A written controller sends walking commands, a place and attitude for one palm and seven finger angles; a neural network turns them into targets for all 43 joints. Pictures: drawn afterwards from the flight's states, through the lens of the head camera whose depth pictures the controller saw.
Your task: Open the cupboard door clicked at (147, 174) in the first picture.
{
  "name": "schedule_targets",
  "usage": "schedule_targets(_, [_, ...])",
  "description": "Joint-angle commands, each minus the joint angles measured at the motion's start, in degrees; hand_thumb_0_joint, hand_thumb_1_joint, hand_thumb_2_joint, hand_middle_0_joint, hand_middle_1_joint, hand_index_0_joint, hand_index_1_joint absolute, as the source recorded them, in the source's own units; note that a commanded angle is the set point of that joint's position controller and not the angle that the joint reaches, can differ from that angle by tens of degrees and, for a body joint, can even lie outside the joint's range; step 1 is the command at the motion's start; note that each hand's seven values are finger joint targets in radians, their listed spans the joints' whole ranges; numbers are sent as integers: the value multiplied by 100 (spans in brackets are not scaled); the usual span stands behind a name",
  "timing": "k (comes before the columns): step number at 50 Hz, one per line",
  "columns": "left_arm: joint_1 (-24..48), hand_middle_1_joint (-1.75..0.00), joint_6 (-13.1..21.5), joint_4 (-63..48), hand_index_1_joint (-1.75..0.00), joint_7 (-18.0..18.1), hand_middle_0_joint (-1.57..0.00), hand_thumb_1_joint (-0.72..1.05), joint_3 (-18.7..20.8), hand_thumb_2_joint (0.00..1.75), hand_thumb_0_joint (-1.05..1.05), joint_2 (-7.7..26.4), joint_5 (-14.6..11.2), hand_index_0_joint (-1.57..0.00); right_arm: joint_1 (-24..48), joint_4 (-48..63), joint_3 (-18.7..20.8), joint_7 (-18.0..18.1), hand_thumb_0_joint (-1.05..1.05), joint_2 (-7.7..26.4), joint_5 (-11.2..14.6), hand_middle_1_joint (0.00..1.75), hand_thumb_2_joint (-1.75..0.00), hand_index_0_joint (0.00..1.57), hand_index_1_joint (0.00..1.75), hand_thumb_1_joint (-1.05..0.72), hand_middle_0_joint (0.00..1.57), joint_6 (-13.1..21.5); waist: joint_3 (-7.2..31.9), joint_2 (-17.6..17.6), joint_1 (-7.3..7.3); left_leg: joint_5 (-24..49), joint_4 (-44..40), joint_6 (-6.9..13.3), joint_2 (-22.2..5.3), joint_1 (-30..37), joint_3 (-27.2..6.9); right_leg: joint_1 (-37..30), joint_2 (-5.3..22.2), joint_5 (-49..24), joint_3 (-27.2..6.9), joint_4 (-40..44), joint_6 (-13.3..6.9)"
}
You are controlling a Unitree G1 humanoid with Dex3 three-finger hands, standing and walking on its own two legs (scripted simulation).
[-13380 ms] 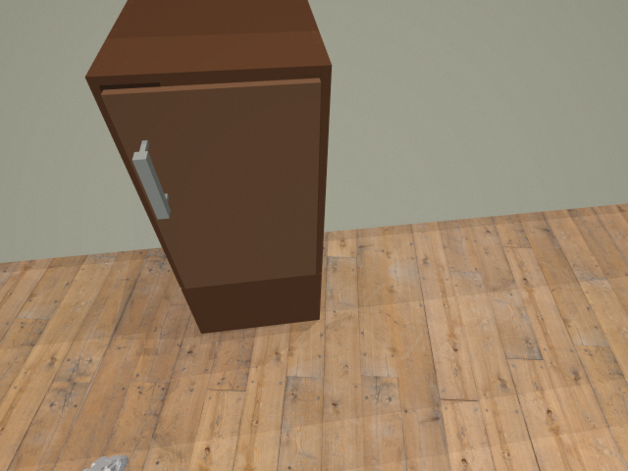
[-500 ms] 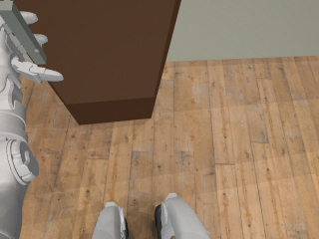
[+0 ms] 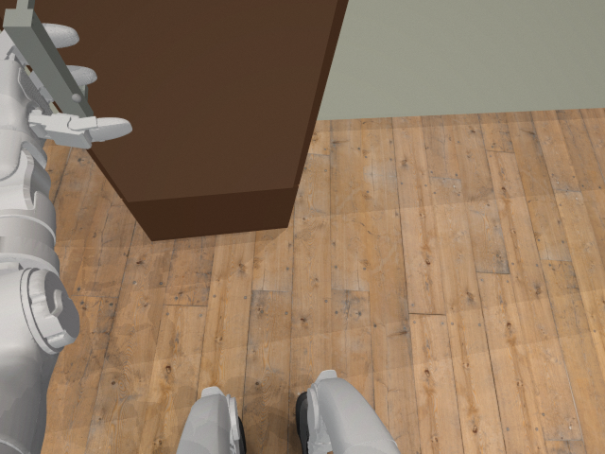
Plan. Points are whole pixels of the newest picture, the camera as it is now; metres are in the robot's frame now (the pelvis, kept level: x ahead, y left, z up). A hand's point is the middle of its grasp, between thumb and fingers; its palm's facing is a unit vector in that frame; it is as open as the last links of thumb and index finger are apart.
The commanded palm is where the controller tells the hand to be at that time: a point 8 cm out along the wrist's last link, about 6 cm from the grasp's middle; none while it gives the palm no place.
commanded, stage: close the thumb around the handle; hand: left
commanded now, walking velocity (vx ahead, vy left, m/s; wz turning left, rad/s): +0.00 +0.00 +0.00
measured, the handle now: (57, 63) +0.59 +0.24 +0.06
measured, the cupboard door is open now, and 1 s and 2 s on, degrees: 1 14 50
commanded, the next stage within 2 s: pull the door open along its arc in 0.46 s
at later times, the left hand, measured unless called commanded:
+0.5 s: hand (77, 101) +0.54 +0.22 +0.06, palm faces +0.05 -1.00 -0.01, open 5.9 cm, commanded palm +0.52 +0.25 +0.06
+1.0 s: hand (93, 161) +0.46 +0.19 +0.06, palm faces +0.01 -1.00 -0.01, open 6.1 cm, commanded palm +0.40 +0.24 +0.06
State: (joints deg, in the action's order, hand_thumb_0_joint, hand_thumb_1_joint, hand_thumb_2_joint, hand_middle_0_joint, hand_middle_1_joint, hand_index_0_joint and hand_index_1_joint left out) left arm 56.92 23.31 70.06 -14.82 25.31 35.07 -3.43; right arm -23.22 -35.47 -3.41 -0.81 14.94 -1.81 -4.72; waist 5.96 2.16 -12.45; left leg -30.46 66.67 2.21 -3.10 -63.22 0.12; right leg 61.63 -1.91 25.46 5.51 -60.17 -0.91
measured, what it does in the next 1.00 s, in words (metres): stands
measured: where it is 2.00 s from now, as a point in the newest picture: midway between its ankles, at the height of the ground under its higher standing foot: outside the picture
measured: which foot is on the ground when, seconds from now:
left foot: down 0.00-1.00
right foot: down 0.00-1.00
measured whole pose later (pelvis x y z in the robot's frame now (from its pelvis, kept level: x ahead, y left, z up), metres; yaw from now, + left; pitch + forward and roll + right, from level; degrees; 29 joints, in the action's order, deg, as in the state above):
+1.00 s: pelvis +0.02 +0.00 +0.02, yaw -1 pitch +23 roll -3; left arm 29.5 23.7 46.5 -14.4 20.8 21.9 -10.1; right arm -22.3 -31.9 -1.1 -2.0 14.3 0.5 -5.9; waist 8.2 1.8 -8.2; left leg -29.7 59.4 2.0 -3.0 -52.2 2.4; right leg 52.3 -2.3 24.9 3.0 -54.7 -0.9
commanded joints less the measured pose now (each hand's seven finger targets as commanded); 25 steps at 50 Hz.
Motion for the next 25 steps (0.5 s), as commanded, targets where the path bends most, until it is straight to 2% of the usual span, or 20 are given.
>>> schedule_targets(1, [2387,-128,325,-1103,-128,32,-35,23,145,61,0,1439,-64,-35,-1263,115,404,71,0,1194,-31,30,-90,20,30,-90,20,-8,2983,1137,-45,3167,-658,-103,38,2765,-583,-953,-173,-1816,-229,457,-39])
schedule_targets(2, [2384,-128,314,-1122,-128,39,-36,28,9,64,0,1284,-48,-36,-1239,140,404,57,0,1176,-19,30,-90,20,30,-90,20,-10,3038,1144,-49,3150,-664,-110,46,2789,-568,-949,-167,-1813,-233,466,-25])
schedule_targets(4, [2432,-130,274,-975,-130,55,-36,40,-98,68,0,1131,-39,-36,-1214,112,399,61,0,1167,-18,30,-90,20,30,-90,20,-9,2789,938,-149,2964,-650,-86,42,2615,-568,-869,-170,-1727,-222,497,-6])
schedule_targets(6, [2525,-131,319,-1050,-131,73,-37,51,141,73,0,1426,-51,-37,-1256,126,403,80,0,1199,-27,30,-90,20,30,-90,20,4,2941,813,-122,2867,-619,-50,61,2482,-557,-1041,-174,-1761,-263,472,-12])
schedule_targets(7, [2549,-131,319,-1035,-131,58,-38,56,120,76,0,1448,-54,-38,-1224,132,396,88,0,1192,-14,30,-90,20,30,-90,20,8,2970,953,-121,2899,-617,-58,69,2473,-517,-1090,-160,-1845,-289,476,-6])
schedule_targets(8, [2516,-132,329,-1045,-132,57,-38,62,196,78,0,1544,-42,-38,-1247,126,389,94,0,1198,-25,30,-90,20,30,-90,20,3,3010,916,-80,3000,-631,-73,60,2507,-554,-1137,-161,-1892,-266,445,-18])
schedule_targets(9, [2504,-133,350,-1169,-133,28,-38,68,83,80,0,1378,-54,-38,-1221,150,399,79,0,1169,-27,30,-90,20,30,-90,20,15,3132,1077,-77,3070,-613,-78,71,2618,-527,-1127,-157,-1933,-276,449,-9])
schedule_targets(10, [2443,-133,386,-1272,-133,25,-39,73,169,83,0,1455,-72,-39,-1232,147,409,74,0,1173,-30,30,-90,20,30,-90,20,11,3237,1015,-33,3151,-610,-81,61,2670,-532,-1219,-165,-2008,-270,447,-15])
schedule_targets(12, [2361,-134,455,-1369,-134,10,-40,84,227,88,0,1526,-86,-40,-1220,153,413,63,0,1175,-29,30,-90,20,30,-90,20,-7,3329,1216,25,3381,-593,-118,44,2851,-545,-1160,-164,-2076,-262,420,-31])
schedule_targets(13, [2342,-135,447,-1327,-135,4,-40,90,194,90,0,1458,-101,-40,-1197,160,408,54,0,1162,-25,30,-90,20,30,-90,20,-6,3264,1163,9,3314,-589,-110,50,2784,-540,-1155,-174,-2052,-264,426,-22])
schedule_targets(14, [2318,-135,410,-1185,-135,-7,-40,90,156,90,0,1407,-111,-40,-1189,148,401,55,0,1159,-15,30,-90,20,30,-90,20,-11,3079,975,-38,3175,-602,-88,50,2638,-524,-1192,-180,-2022,-268,462,-12])
schedule_targets(16, [2359,-135,387,-1186,-135,0,-40,90,261,90,0,1558,-114,-40,-1197,168,397,75,0,1178,-12,30,-90,20,30,-90,20,-21,3020,885,-56,3017,-604,-45,67,2441,-485,-1330,-185,-2052,-304,470,-10])
schedule_targets(17, [2449,-135,387,-1253,-135,-8,-40,90,278,90,0,1642,-105,-40,-1174,163,397,87,0,1185,-3,30,-90,20,30,-90,20,-19,3115,1046,-37,2984,-606,-57,74,2450,-472,-1339,-163,-2045,-315,463,2])
schedule_targets(18, [2375,-135,363,-1190,-135,-17,-40,90,278,90,0,1662,-76,-40,-1174,160,391,92,0,1177,6,30,-90,20,30,-90,20,-23,3058,1055,-13,3023,-622,-69,70,2482,-485,-1311,-168,-2031,-299,461,-12])
schedule_targets(19, [2418,-135,357,-1225,-135,-28,-40,90,151,90,0,1518,-82,-40,-1165,160,385,86,0,1164,5,30,-90,20,30,-90,20,-16,3020,1115,-52,3028,-622,-65,70,2525,-481,-1240,-169,-2006,-300,481,-7])
schedule_targets(22, [2279,-135,425,-1362,-135,0,-40,90,250,90,0,1544,-106,-40,-1197,161,410,78,0,1169,-11,30,-90,20,30,-90,20,-20,3274,1223,35,3418,-612,-115,46,2855,-544,-1189,-175,-2102,-263,440,-28])
schedule_targets(25, [2382,-135,420,-1393,-135,12,-40,90,110,90,0,1352,-117,-40,-1174,129,421,60,0,1149,-20,30,-90,20,30,-90,20,-8,3178,1183,-38,3312,-604,-111,39,2846,-536,-1139,-183,-2041,-258,475,-8])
